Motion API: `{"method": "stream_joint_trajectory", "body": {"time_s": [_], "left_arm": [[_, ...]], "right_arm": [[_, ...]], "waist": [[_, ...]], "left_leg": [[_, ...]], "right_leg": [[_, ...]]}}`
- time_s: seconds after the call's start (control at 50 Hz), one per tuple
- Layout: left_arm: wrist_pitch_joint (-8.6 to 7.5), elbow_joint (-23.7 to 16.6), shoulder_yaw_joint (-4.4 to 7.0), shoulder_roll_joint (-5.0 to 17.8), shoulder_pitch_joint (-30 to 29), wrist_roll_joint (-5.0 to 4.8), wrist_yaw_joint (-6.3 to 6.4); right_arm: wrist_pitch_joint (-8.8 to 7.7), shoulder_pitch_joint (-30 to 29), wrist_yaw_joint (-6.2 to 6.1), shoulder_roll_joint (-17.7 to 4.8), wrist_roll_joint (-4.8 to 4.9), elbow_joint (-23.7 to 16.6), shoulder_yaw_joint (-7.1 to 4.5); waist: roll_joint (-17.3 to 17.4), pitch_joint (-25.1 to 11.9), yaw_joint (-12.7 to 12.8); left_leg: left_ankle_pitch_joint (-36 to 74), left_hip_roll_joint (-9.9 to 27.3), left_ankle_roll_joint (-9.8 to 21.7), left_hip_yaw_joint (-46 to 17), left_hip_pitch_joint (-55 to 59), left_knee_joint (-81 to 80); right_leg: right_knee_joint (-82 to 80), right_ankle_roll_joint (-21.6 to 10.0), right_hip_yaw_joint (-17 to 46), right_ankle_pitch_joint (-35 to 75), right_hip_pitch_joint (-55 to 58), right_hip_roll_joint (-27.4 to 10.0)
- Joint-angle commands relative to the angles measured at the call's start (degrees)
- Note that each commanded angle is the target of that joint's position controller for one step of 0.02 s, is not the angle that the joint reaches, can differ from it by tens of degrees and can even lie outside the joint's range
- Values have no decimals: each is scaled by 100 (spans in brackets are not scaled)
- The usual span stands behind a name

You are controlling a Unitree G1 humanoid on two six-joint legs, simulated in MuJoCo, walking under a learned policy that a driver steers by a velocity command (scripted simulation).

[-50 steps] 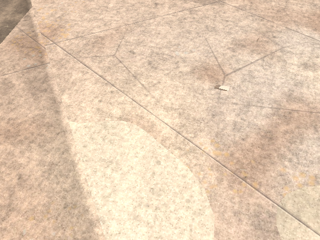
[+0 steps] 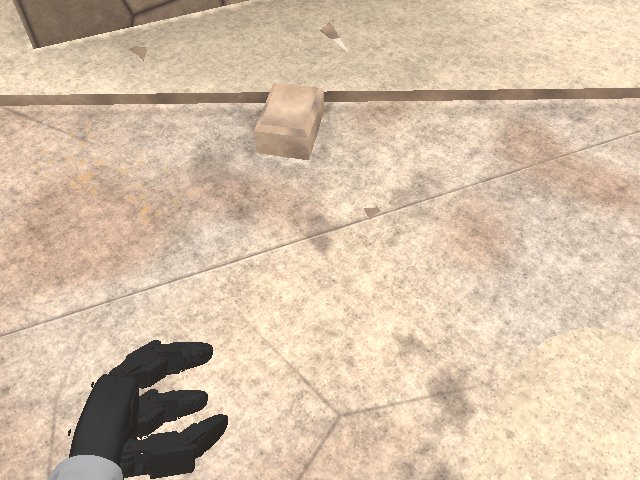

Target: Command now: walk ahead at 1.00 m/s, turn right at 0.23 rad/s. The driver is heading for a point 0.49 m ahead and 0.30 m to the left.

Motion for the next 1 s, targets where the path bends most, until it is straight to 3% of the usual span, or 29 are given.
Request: {"method": "stream_joint_trajectory", "body": {"time_s": [0.02, 0.04, 0.06, 0.08, 0.1, 0.12, 0.14, 0.18, 0.26, 0.34, 0.38, 0.42, 0.44, 0.46, 0.48, 0.5, 0.52, 0.54, 0.56, 0.64, 0.7, 0.8, 0.86, 0.88, 0.9, 0.92, 0.94, 0.98, 1.0], "left_arm": [[44, 311, 770, 1476, 3166, -45, 269], [-20, 555, 618, 1629, 3196, 119, 328], [-90, 395, 573, 1312, 3225, 329, 361], [-164, 573, 555, 1003, 3190, 319, 326], [-251, 708, 497, 806, 2705, 253, 305], [-335, 746, 422, 575, 2224, 260, 276], [-401, 791, 370, 318, 1903, 326, 240], [-454, 954, 346, 120, 1679, 236, 182], [-530, 1127, 420, 475, 1524, 318, 321], [-551, 1342, 459, 910, 2109, 232, 516], [-460, 1390, 519, 1287, 2229, 252, 590], [-244, 1270, 627, 1675, 2014, 235, 649], [-192, 1142, 658, 1790, 1604, 205, 609], [-240, 1063, 613, 1637, 1197, 98, 532], [-465, 794, 254, 247, 1514, 276, 374], [-655, 629, 94, 328, 2833, 10, 281], [-696, 703, 222, 1092, 2107, -67, 303], [-658, 495, 245, 1072, 1672, -129, 360], [-567, 548, 237, 1012, 1468, 22, 449], [-250, 504, 229, 860, 1423, 201, 537], [-204, 500, 74, 479, 1060, 250, 546], [-326, 474, 162, 715, 366, 259, 344], [-448, 787, 313, 929, 1168, 377, 284], [-483, 904, 358, 1118, 1639, 443, 312], [-470, 842, 306, 1205, 1850, 631, 357], [-411, 1022, 231, 800, 2113, 554, 330], [-340, 936, 227, 735, 1872, 337, 315], [-165, 870, 184, 682, 1264, 231, 343], [-81, 848, 154, 639, 999, 240, 363]], "right_arm": [[-20, -1268, -71, -1775, 83, -573, -320], [-143, -630, 62, -556, -162, -863, -41], [-360, -154, 158, -782, 378, -875, -35], [-370, -1014, 132, -1060, 532, -1037, -148], [-314, -1412, 111, -885, 545, -1280, -134], [-182, -1379, 96, -680, 439, -1182, -117], [-14, -1093, 109, -591, 397, -1091, -141], [247, -836, 140, -374, 400, -1008, -142], [275, -1754, 199, -337, 226, -1392, -84], [107, -2730, 420, -355, 175, -1649, -28], [75, -2761, 538, -656, 246, -1779, -139], [191, -1777, 538, -1120, 347, -1674, -351], [320, -531, 492, -1547, 329, -1396, -546], [437, 682, 387, -1840, 227, -1056, -701], [464, 272, 330, -1974, 31, -984, -642], [237, -392, 333, -1826, -307, -1434, -506], [188, -537, 365, -1396, -201, -1692, -502], [100, -994, 398, -1324, -57, -1666, -460], [34, -1472, 426, -1150, 45, -1728, -392], [-29, -1671, 266, -980, 54, -1593, -280], [79, -1641, 83, -1165, 87, -1450, -318], [334, -1206, -37, -1032, 96, -1200, -279], [349, -1588, -12, -960, 8, -1233, -262], [330, -1642, 8, -853, -76, -1338, -239], [290, -903, 41, -560, -82, -1275, -133], [306, -268, 137, -580, 44, -1071, -95], [385, -602, 176, -1062, 116, -1040, -204], [643, -1533, 90, -1105, 82, -1204, -267], [775, -1647, 37, -1052, 30, -1224, -280]], "waist": [[883, -906, 2841], [-1077, -1613, 1626], [-1175, -2925, 1631], [-275, -1974, 1753], [250, -831, 1375], [624, -338, 1002], [464, -78, 679], [149, 74, 359], [-40, 530, 458], [306, 510, 895], [-137, 175, 751], [-839, -477, 51], [-968, -996, -648], [-437, -1234, -1309], [2458, -878, -322], [2403, -2745, 434], [833, -2574, -34], [-78, -1261, 368], [-736, -787, 612], [-255, -303, 884], [128, -684, 729], [634, -845, 247], [652, -936, 769], [363, -1297, 900], [-773, -1978, 724], [-1404, -2788, 676], [-683, -2464, 791], [42, -1438, 707], [-10, -1083, 567]], "left_leg": [[7773, 1135, 481, -500, -3114, 4213], [-650, 259, 746, -1067, -5052, 6506], [-370, -15, 948, -2498, -5689, 7113], [256, 232, 852, -2229, -6012, 7034], [810, 481, 731, -2086, -6305, 6637], [1148, 779, 599, -2077, -6076, 6366], [1350, 950, 480, -2098, -5765, 6254], [1386, 1194, 372, -2127, -5529, 6071], [2764, 1140, 181, -1739, -5773, 4794], [4049, 665, 442, -845, -5286, 2615], [3739, 183, 665, -370, -4984, 2149], [2729, -260, 898, -125, -4032, 2333], [2395, -299, 1131, -343, -2679, 2471], [3150, -106, 1376, -945, -1028, 1636], [5159, 499, 1772, -2374, 206, 1928], [2837, 1894, 3037, -5702, 1230, 726], [2374, 1785, 2640, -5794, 691, -18], [2721, 1687, 2380, -5174, -588, -186], [3586, 1584, 2183, -4578, -1623, -110], [5922, 931, 1772, -2765, -3404, -225], [6367, 294, 1427, -1783, -3272, -25], [4746, 489, 1056, -2017, -2385, 349], [4870, 461, 821, -2125, -2224, 1427], [4074, 104, 590, -1988, -2555, 2298], [1178, -398, 167, -1953, -3825, 4072], [-1270, -511, -42, -2369, -4374, 4952], [-1210, -229, -109, -2572, -4596, 5270], [-693, 99, -216, -2158, -4818, 5085], [-514, 245, -237, -2043, -4517, 4587]], "right_leg": [[-1616, -675, 876, 512, 5192, -333], [-303, -511, 2136, 1661, 6923, -1373], [-1655, -1444, 4503, -626, 7154, -2386], [-2536, -1210, 4321, -1492, 6246, -2117], [-2928, -1031, 3665, -1636, 5146, -1999], [-3120, -813, 3104, -1408, 4207, -1829], [-3208, -668, 2483, -1127, 3493, -1642], [-3394, -255, 1422, -490, 2704, -1421], [-3748, 193, -201, 762, 2113, -866], [-3746, 541, -742, 1766, 3010, -841], [-3144, 759, -787, 4327, 4069, -1038], [-1697, 827, -760, 6916, 4634, -1311], [-316, 765, -668, 7309, 4269, -1377], [1901, 858, -670, 5771, 3287, -902], [4810, 1163, -225, -2666, 763, 496], [5801, 982, 1441, -3064, -269, 548], [5242, 763, 1565, -2477, -17, 236], [4492, 769, 1365, -2168, -193, 19], [4049, 841, 1259, -1980, 86, -285], [2276, 1166, 933, -1646, 890, -663], [360, 1323, 541, -317, 1273, -315], [-1458, 1211, 546, 1471, 1517, 4], [-2151, 800, 505, 2007, 2329, 53], [-1919, 583, 933, 3898, 3239, -409], [-1448, -554, 2407, 6318, 4825, -1801], [-1546, -1349, 3663, 6317, 5443, -2543], [-1695, -1189, 3563, 4915, 5016, -2373], [-2144, -714, 2992, 2318, 3589, -1904], [-2425, -490, 2704, 1402, 2767, -1655]]}}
